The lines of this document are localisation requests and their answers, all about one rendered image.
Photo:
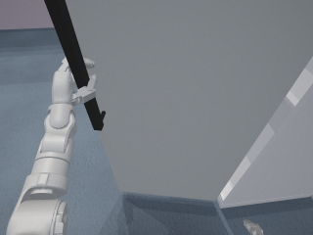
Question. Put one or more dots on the robot right hand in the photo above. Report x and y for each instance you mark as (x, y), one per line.
(253, 229)

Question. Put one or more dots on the robot left upper arm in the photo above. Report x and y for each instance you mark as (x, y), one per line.
(40, 217)

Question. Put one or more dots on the handle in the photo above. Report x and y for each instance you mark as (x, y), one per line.
(61, 20)

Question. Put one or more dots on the left robot forearm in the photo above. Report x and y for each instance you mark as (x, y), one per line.
(48, 178)

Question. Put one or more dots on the robot left hand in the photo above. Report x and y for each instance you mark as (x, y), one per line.
(64, 85)

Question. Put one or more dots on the fridge door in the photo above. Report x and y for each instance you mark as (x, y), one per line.
(188, 85)

